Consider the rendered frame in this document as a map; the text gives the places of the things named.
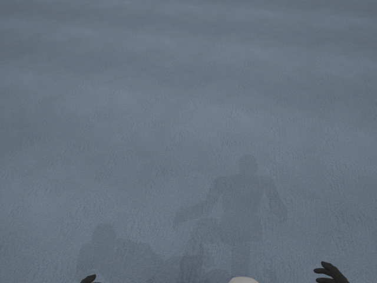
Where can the robot right hand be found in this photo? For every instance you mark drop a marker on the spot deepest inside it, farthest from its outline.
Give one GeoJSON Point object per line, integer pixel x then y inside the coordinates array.
{"type": "Point", "coordinates": [331, 271]}

